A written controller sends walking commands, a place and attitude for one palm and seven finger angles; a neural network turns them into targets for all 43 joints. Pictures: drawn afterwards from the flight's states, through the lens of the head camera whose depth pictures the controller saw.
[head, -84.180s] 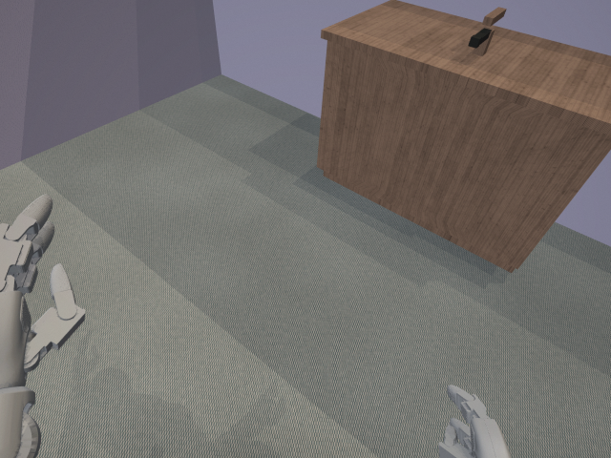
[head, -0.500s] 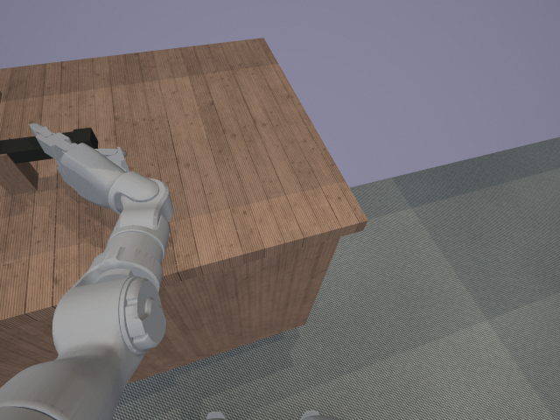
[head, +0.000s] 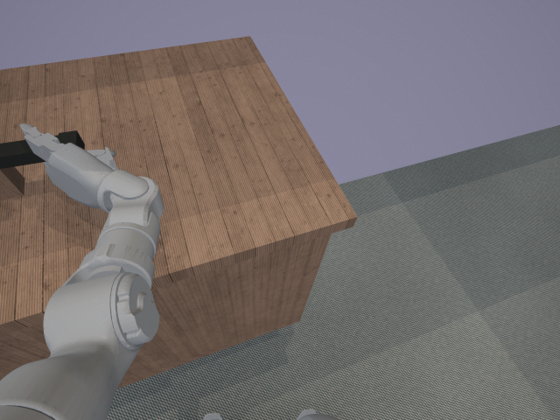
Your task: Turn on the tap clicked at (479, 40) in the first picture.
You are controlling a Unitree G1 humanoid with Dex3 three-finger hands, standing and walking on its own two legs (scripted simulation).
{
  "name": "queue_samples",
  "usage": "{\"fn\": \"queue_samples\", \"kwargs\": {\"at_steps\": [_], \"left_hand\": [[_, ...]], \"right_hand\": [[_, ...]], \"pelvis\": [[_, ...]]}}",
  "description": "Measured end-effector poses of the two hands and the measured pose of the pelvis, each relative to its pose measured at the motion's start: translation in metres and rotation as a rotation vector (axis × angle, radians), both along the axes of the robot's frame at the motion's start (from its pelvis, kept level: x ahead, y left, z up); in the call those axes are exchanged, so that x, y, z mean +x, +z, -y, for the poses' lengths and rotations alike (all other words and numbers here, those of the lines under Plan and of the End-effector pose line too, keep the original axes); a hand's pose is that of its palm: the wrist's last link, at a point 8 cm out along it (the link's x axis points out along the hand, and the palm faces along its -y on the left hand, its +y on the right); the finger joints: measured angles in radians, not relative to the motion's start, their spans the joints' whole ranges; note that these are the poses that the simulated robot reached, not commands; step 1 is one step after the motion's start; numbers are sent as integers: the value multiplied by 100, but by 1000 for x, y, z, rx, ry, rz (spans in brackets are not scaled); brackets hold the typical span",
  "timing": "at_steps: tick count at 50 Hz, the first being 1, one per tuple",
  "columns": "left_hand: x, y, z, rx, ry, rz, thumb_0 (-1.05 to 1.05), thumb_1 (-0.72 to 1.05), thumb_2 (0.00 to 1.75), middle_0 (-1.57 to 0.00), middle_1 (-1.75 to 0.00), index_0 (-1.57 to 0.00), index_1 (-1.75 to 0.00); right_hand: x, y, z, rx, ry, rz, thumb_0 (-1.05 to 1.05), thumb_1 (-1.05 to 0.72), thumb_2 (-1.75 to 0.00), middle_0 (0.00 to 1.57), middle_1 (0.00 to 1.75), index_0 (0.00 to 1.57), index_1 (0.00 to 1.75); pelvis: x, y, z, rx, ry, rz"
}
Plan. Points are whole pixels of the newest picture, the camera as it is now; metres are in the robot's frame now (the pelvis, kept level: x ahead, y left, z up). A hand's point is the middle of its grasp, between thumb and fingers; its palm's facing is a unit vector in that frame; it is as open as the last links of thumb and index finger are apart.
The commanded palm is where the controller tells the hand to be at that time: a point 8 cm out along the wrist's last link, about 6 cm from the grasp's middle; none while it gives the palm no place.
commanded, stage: lift the hand up off the lever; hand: left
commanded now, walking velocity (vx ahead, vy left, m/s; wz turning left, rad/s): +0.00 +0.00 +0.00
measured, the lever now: (71, 145) +0.51 +0.26 +0.09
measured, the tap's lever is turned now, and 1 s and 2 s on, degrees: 86 82 72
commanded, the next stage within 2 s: draw the hand back beside the body in 1.92 s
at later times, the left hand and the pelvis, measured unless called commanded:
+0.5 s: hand (106, 149) +0.49 +0.21 +0.10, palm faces +0.81 -0.58 -0.09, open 7.7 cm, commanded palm +0.44 +0.22 +0.12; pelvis +0.02 +0.00 +0.01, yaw +0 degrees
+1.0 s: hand (101, 155) +0.48 +0.21 +0.11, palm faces +0.81 -0.58 -0.08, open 7.8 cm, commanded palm +0.43 +0.22 +0.14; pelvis +0.02 +0.00 +0.01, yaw +0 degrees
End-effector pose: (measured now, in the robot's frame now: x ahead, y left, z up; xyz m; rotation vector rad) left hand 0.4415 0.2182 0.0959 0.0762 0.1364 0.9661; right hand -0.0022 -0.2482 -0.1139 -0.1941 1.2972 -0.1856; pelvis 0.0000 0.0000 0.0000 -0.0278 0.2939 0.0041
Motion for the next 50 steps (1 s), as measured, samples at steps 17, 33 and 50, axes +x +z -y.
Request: {"fn": "queue_samples", "kwargs": {"at_steps": [17, 33, 50], "left_hand": [[-3, 7, -2, -20, -3, 17, 12, 104, 103, -15, -15, -15, -15], [-10, 14, -5, -56, -11, 25, 11, 98, 96, -17, -15, -15, -15], [-21, 19, -5, -81, -6, 1, 6, 93, 93, -20, -17, -15, -15]], "right_hand": [[24, 1, -2, 18, 13, 39, 1, -90, -90, 20, 30, 20, 30], [54, 6, 2, 20, 29, 94, 1, -90, -90, 20, 30, 20, 30], [75, 7, 0, 29, 42, 146, 1, -90, -90, 20, 30, 20, 30]], "pelvis": [[12, 5, 0, 6, -3, 31], [21, 11, 1, 13, -2, 65], [24, 13, 1, 15, 0, 95]]}}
